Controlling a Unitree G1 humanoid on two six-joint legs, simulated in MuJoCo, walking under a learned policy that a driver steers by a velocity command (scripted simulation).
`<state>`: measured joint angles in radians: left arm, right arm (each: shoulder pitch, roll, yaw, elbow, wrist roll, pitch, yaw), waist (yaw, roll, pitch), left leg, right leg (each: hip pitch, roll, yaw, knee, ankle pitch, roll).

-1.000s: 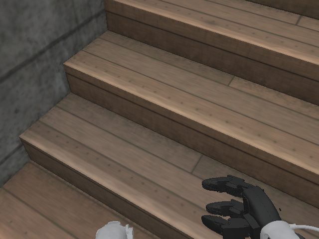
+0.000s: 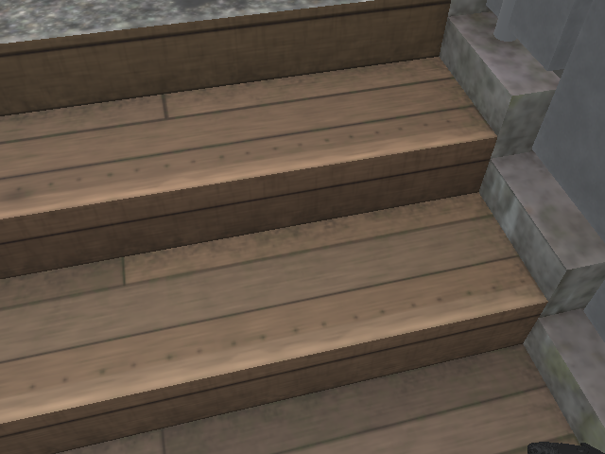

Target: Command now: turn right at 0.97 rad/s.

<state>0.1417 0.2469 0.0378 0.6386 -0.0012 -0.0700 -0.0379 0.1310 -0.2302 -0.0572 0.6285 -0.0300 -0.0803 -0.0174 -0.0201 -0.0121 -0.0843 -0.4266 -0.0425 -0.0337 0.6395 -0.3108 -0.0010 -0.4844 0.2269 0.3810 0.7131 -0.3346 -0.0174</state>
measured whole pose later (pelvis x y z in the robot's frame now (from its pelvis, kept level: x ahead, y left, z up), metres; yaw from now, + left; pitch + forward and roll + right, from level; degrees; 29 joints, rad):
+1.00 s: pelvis +0.15 +0.04 +0.02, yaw +11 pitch +5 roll -1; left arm 0.56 0.19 0.05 1.11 0.06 -0.16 0.02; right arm -0.02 -0.12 -0.03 0.62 -0.03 0.05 0.00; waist 0.01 -0.02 -0.06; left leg -1.30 0.15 -0.01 1.97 -0.46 0.13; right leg 0.01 -0.19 -0.42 0.26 -0.28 0.09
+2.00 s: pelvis +0.82 +0.51 +0.40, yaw +8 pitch +5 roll +3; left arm 0.44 0.22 0.11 0.85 0.00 -0.14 -0.03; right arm -0.07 -0.06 0.08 0.48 -0.04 -0.09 -0.03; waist 0.06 -0.06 -0.03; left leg -0.78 0.06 0.10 1.15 -0.46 0.02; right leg -0.36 0.15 0.21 1.29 -0.06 -0.14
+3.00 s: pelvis +1.66 +0.44 +0.64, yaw -47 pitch +2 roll +3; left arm 0.03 0.33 0.06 0.55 0.04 0.00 -0.08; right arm 0.55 -0.31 -0.07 0.88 -0.03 -0.08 -0.01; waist -0.07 -0.05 -0.02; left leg 0.08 0.04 0.22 0.35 -0.44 -0.07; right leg -0.87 -0.03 -0.04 1.11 -0.11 -0.10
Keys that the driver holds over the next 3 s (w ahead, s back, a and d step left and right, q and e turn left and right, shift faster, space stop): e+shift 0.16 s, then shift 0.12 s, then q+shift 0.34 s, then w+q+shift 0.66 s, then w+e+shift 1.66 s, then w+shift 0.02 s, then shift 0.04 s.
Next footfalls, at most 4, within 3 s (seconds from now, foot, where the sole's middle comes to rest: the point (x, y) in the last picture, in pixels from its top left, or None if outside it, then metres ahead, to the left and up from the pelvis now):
0.48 right None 0.09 -0.15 -0.76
1.10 left None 0.34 0.24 -0.60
1.60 right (105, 318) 0.64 0.38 -0.44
1.94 left None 0.91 0.67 -0.28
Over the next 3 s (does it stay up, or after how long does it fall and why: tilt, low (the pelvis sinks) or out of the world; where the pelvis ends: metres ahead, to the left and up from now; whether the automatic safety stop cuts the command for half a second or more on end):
stays up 1.66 0.44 0.64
